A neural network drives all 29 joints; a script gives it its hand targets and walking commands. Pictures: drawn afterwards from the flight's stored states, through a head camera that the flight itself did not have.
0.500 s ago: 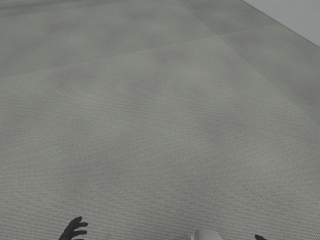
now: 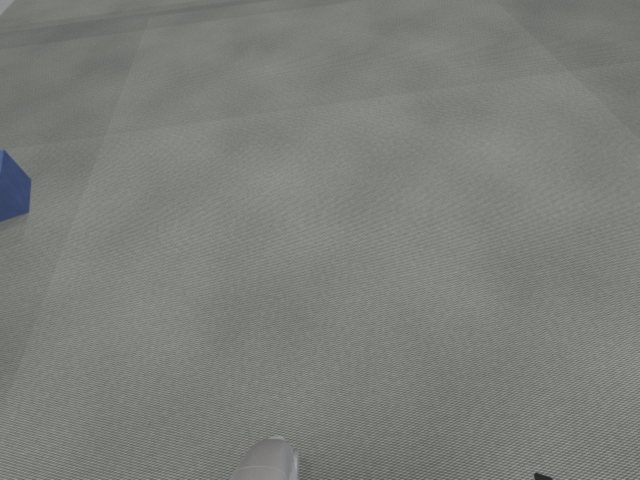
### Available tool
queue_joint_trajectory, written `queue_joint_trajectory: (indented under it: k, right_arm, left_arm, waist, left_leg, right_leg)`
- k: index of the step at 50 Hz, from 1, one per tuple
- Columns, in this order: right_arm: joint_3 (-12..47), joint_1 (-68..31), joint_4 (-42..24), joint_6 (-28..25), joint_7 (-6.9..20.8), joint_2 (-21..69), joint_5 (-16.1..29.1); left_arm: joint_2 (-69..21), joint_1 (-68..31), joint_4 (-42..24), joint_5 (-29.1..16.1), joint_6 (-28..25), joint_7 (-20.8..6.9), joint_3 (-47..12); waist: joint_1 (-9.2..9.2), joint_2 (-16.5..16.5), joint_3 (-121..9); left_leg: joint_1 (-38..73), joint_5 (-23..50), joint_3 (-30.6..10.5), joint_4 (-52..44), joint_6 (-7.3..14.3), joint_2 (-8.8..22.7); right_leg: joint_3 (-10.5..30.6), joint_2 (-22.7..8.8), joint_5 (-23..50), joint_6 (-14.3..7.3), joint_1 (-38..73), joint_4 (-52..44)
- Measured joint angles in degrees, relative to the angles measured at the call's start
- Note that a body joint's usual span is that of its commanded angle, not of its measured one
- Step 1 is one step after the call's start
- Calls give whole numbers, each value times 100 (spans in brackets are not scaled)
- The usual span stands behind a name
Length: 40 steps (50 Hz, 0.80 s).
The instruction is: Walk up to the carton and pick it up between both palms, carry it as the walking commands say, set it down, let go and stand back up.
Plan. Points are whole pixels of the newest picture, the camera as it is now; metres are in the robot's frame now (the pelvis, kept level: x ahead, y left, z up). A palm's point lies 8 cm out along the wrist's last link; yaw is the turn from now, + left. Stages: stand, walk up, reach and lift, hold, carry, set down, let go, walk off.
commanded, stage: walk up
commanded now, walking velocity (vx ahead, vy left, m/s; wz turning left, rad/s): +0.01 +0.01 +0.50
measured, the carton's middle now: out of the picture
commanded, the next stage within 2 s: none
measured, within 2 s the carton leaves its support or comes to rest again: neither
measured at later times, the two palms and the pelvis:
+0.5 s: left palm out of the picture +0.03 +0.35 -0.12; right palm (471, 453) +0.16 -0.17 -0.11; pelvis +0.01 +0.06 +0.00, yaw +16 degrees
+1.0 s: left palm out of the picture -0.09 +0.25 -0.09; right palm (393, 344) +0.32 -0.09 -0.13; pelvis +0.11 +0.08 +0.01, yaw +29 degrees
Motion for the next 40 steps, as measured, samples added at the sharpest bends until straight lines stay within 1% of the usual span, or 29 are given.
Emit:
queue_joint_trajectory:
  k: [2, 4, 7, 10, 11, 12, 13, 14, 15, 16, 18, 22, 26, 30, 33, 34, 35, 36, 37, 39, 40]
  right_arm:
    - [23, -118, -15, 11, 26, 1, 15]
    - [73, -266, -15, 6, 42, 18, 36]
    - [149, -529, -54, -6, 49, 77, 80]
    - [221, -775, -137, -62, 23, 137, 87]
    - [236, -843, -174, -98, 3, 143, 69]
    - [246, -906, -207, -155, -25, 117, 36]
    - [232, -991, -188, -225, -64, 142, 2]
    - [207, -1021, -163, -295, -89, 183, 15]
    - [188, -979, -127, -361, -110, 207, 49]
    - [175, -900, -73, -394, -140, 227, 81]
    - [160, -714, 39, -372, -211, 270, 116]
    - [124, -418, 213, -257, -225, 349, 117]
    - [123, -281, 253, -200, -203, 388, 57]
    - [125, -201, 203, -189, -172, 353, 0]
    - [80, -109, 218, -182, -172, 255, 3]
    - [68, -61, 245, -172, -156, 198, -3]
    - [58, -33, 299, -147, -136, 146, 12]
    - [48, -4, 323, -105, -96, 136, 7]
    - [38, 2, 330, -91, -33, 153, -10]
    - [35, -90, 315, -146, 106, 200, -50]
    - [33, -152, 303, -190, 159, 219, -59]
  left_arm:
    - [-104, 48, -19, 11, -30, -17, -13]
    - [-191, 76, -31, 22, -57, -48, -18]
    - [-236, 114, -23, 40, -80, -95, -16]
    - [-169, 145, 26, 27, -57, -122, 9]
    - [-129, 155, 53, 7, -37, -132, 23]
    - [-101, 179, 78, -27, -14, -145, 46]
    - [-33, 142, 118, -40, 15, -161, 74]
    - [43, 74, 139, -33, 46, -173, 101]
    - [99, -6, 131, -15, 70, -181, 125]
    - [143, -76, 97, -9, 82, -182, 140]
    - [220, -243, 35, -1, 103, -194, 142]
    - [277, -522, -76, -7, 187, -157, 175]
    - [298, -632, -131, -10, 250, -156, 160]
    - [264, -714, -95, -36, 250, -147, 147]
    - [180, -714, -84, -32, 129, -107, 103]
    - [126, -678, -46, -5, 47, -101, 87]
    - [62, -620, -1, 20, -19, -103, 61]
    - [36, -523, 28, 23, -55, -94, 17]
    - [32, -401, 58, 27, -79, -69, -9]
    - [45, -126, 161, 42, -184, -36, -13]
    - [61, 20, 237, 39, -262, -34, -22]
  waist:
    - [40, 9, 56]
    - [95, 0, 114]
    - [210, -68, 153]
    - [297, -156, 154]
    - [317, -166, 147]
    - [319, -108, 128]
    - [286, -144, 168]
    - [267, -189, 220]
    - [272, -197, 247]
    - [273, -194, 242]
    - [267, -204, 241]
    - [127, -196, 222]
    - [55, -218, 132]
    - [-58, -231, 20]
    - [-106, -148, -96]
    - [-83, -77, -162]
    - [-62, 12, -219]
    - [-35, 25, -283]
    - [0, -9, -337]
    - [76, -112, -334]
    - [121, -173, -304]
  left_leg:
    - [159, 79, 82, -337, -16, 161]
    - [371, 22, 170, -752, -18, 228]
    - [675, -172, 370, -1267, 11, 209]
    - [1043, -390, 607, -1830, 72, 103]
    - [1240, -257, 649, -2211, 115, 51]
    - [1465, 236, 617, -2677, 261, 36]
    - [1476, 340, 586, -2735, 458, -21]
    - [1443, 299, 537, -2643, 584, -73]
    - [1448, 248, 466, -2604, 652, -96]
    - [1481, 232, 390, -2638, 683, -110]
    - [1624, 310, 254, -2842, 693, -147]
    - [1878, 550, -38, -3217, 703, -252]
    - [1926, 633, -174, -3348, 696, -350]
    - [1831, 662, -284, -3376, 652, -492]
    - [1675, 624, -418, -3270, 572, -586]
    - [1579, 466, -461, -3115, 553, -594]
    - [1377, -11, -476, -2641, 566, -588]
    - [1083, -286, -376, -1947, 531, -590]
    - [782, -314, -239, -1307, 489, -563]
    - [277, 62, -37, -392, 406, -416]
    - [75, 328, 17, -74, 388, -326]
  right_leg:
    - [-131, -79, -56, 31, 27, 51]
    - [-261, -164, -118, 76, 46, 117]
    - [-415, -316, -246, 172, -8, 298]
    - [-563, -460, -397, 292, -91, 546]
    - [-599, -506, -461, 336, -159, 724]
    - [-629, -524, -502, 392, -307, 1061]
    - [-510, -605, -402, 473, -567, 1628]
    - [-210, -585, -645, 527, -856, 2241]
    - [84, -498, -967, 555, -1125, 2762]
    - [318, -420, -1089, 569, -1374, 3151]
    - [644, -351, -932, 570, -1765, 3533]
    - [875, -393, -359, 680, -2175, 3642]
    - [875, -362, -118, 746, -2198, 3128]
    - [743, -229, -178, 747, -1780, 2163]
    - [637, -50, -41, 645, -1165, 1008]
    - [584, -4, 148, 456, -995, 613]
    - [508, 20, 292, 313, -969, 534]
    - [438, -19, 271, 258, -943, 521]
    - [385, -80, 183, 230, -873, 445]
    - [323, -201, 164, 214, -600, 63]
    - [308, -267, 313, 222, -437, -180]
